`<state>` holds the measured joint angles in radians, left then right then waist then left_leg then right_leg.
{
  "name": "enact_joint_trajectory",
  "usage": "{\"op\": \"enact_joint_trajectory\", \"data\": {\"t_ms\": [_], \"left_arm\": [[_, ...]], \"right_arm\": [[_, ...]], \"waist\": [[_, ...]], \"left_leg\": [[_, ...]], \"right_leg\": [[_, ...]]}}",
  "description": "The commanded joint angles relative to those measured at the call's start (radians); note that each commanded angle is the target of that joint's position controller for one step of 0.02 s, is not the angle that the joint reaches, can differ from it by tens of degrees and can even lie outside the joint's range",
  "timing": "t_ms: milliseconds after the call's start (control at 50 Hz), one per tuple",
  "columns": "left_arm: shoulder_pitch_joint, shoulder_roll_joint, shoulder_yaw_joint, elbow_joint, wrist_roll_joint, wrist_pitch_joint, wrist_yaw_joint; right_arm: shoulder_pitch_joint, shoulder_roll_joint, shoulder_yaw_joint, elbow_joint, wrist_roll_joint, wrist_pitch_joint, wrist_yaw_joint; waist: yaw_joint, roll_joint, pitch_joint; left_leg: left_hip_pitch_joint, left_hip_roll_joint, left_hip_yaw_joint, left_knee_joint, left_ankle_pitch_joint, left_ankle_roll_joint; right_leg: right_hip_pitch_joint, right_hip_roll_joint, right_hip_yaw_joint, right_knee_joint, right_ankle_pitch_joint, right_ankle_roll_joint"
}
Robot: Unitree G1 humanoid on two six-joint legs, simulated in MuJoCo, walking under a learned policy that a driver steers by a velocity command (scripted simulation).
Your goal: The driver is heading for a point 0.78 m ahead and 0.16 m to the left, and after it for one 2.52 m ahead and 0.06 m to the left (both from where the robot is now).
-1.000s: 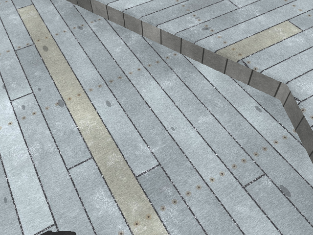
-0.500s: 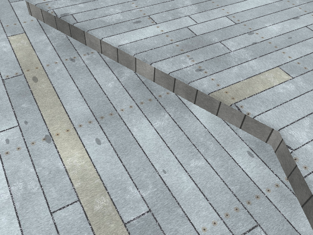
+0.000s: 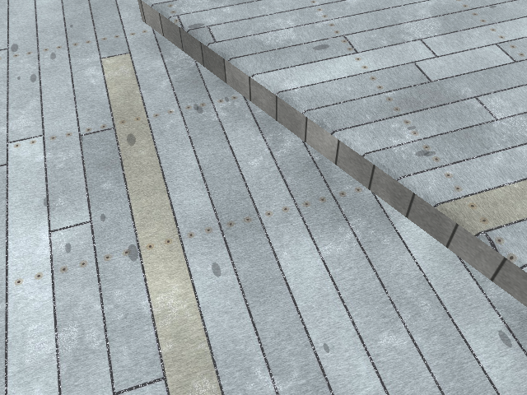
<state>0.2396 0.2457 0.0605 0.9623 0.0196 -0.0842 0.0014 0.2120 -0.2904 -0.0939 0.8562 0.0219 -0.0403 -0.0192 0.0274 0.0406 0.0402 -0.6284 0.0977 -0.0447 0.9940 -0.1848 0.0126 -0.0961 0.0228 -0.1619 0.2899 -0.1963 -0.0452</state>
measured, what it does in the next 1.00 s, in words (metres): walks ahead, turning left: left foot, then right foot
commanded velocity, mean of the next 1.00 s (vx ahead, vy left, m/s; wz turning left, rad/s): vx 0.06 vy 0.00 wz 0.40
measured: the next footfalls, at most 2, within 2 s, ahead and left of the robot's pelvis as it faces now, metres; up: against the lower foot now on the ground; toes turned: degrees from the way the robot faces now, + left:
left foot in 0.22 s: +0.23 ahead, +0.12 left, +0.00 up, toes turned +9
right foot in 0.68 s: +0.26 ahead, -0.08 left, +0.00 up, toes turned +23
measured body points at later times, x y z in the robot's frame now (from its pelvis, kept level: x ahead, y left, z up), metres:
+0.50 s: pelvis +0.13 +0.02 -0.01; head +0.17 +0.05 +0.44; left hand +0.22 +0.34 -0.13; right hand +0.35 -0.22 -0.10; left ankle +0.19 +0.11 -0.75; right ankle +0.21 -0.14 -0.70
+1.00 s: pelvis +0.17 -0.01 -0.01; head +0.19 +0.00 +0.44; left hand +0.16 +0.28 -0.13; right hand +0.40 -0.20 -0.12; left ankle +0.10 +0.11 -0.75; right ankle +0.22 -0.12 -0.75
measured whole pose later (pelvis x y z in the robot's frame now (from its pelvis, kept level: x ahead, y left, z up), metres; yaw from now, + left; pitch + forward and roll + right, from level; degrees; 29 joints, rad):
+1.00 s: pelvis +0.17 -0.01 -0.01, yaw +24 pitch +0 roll +0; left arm 0.16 0.25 0.03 0.88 0.00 -0.01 0.01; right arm 0.17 -0.28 -0.06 0.75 0.01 0.04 -0.04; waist 0.02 0.02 0.04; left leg -0.19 0.00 -0.07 0.45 -0.25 -0.04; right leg -0.24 -0.01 0.02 0.50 -0.26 0.01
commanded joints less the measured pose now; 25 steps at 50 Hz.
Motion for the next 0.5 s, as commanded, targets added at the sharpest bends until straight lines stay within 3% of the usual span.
{"op": "enact_joint_trajectory", "data": {"t_ms": [20,120,160,200,220,240,260,280,300,320,340,380,420,500], "left_arm": [[-0.118,0.162,0.031,-0.079,-0.002,-0.003,0.027],[-0.078,0.206,0.044,-0.068,-0.034,0.035,0.044],[-0.090,0.221,0.053,-0.078,-0.047,0.052,0.049],[-0.104,0.211,0.052,-0.094,-0.052,0.070,0.053],[-0.052,0.188,0.043,-0.099,-0.029,0.069,0.046],[0.010,0.085,0.012,-0.135,0.029,0.062,0.029],[0.002,0.133,0.014,-0.136,0.001,0.049,0.011],[-0.072,0.174,0.026,-0.150,-0.037,0.047,0.004],[-0.109,0.170,0.027,-0.155,-0.038,0.050,0.010],[-0.125,0.170,0.030,-0.150,-0.024,0.060,0.023],[-0.126,0.180,0.035,-0.154,-0.016,0.071,0.030],[-0.102,0.158,0.033,-0.151,-0.013,0.082,0.034],[-0.105,0.139,0.027,-0.151,-0.012,0.085,0.041],[-0.146,0.138,0.025,-0.166,-0.017,0.089,0.041]], "right_arm": [[0.004,0.001,0.008,-0.072,-0.011,0.005,0.019],[-0.096,-0.034,0.004,-0.150,-0.014,0.022,0.057],[-0.076,-0.066,-0.009,-0.167,-0.017,0.027,0.068],[0.060,-0.120,-0.038,-0.144,-0.013,0.021,0.067],[0.130,-0.199,-0.065,-0.139,-0.017,0.018,0.044],[0.103,-0.291,-0.074,-0.161,-0.028,0.024,0.024],[0.107,-0.240,-0.054,-0.194,-0.039,0.019,0.033],[0.038,-0.198,-0.043,-0.217,-0.032,0.013,0.038],[-0.024,-0.164,-0.035,-0.220,-0.011,0.012,0.034],[-0.066,-0.139,-0.027,-0.227,-0.003,0.017,0.027],[-0.087,-0.134,-0.024,-0.232,-0.011,0.022,0.019],[-0.090,-0.151,-0.029,-0.242,-0.031,0.026,0.011],[-0.072,-0.171,-0.037,-0.243,-0.027,0.027,0.001],[-0.079,-0.177,-0.039,-0.252,-0.019,0.043,-0.015]], "waist": [[-0.042,-0.108,-0.002],[-0.018,-0.101,-0.031],[-0.042,-0.113,-0.050],[-0.114,-0.078,-0.121],[-0.133,0.051,-0.186],[-0.031,0.275,-0.269],[-0.075,0.164,-0.450],[-0.081,0.065,-0.355],[-0.057,-0.006,-0.244],[-0.038,-0.041,-0.181],[-0.016,-0.017,-0.153],[0.001,0.031,-0.153],[-0.007,0.045,-0.168],[-0.028,0.073,-0.165]], "left_leg": [[0.072,0.011,0.032,-0.175,0.141,-0.014],[0.096,-0.021,0.073,-0.340,0.140,0.017],[0.141,-0.056,0.100,-0.368,0.051,0.050],[0.327,-0.127,0.133,-0.497,0.113,0.103],[0.540,-0.051,-0.015,-0.553,0.478,0.158],[0.819,0.203,-0.398,-0.476,0.932,0.340],[0.863,0.281,-0.598,-0.568,0.692,0.444],[0.776,0.240,-0.504,-0.611,0.547,0.394],[0.661,0.184,-0.409,-0.637,0.405,0.328],[0.551,0.148,-0.360,-0.658,0.307,0.282],[0.457,0.116,-0.331,-0.678,0.253,0.262],[0.383,0.076,-0.302,-0.694,0.255,0.249],[0.377,0.063,-0.298,-0.690,0.245,0.247],[0.344,0.036,-0.340,-0.702,0.005,0.219]], "right_leg": [[-0.075,-0.250,0.028,-0.098,0.593,-0.120],[0.070,-0.299,-0.002,-0.008,0.636,-0.111],[0.106,-0.308,-0.008,0.096,0.740,-0.091],[0.084,-0.252,-0.040,0.356,0.747,-0.039],[-0.075,-0.177,-0.051,0.601,0.470,0.031],[-0.432,0.010,-0.018,0.945,-0.461,0.106],[-0.502,0.042,0.224,1.099,-0.532,0.101],[-0.554,-0.001,0.259,1.094,-0.444,0.080],[-0.570,-0.038,0.251,1.026,-0.361,0.077],[-0.549,-0.066,0.250,0.944,-0.306,0.080],[-0.489,-0.073,0.252,0.877,-0.269,0.080],[-0.414,-0.045,0.234,0.776,-0.227,0.089],[-0.394,-0.029,0.236,0.681,-0.207,0.107],[-0.365,-0.016,0.256,0.557,-0.129,0.125]]}}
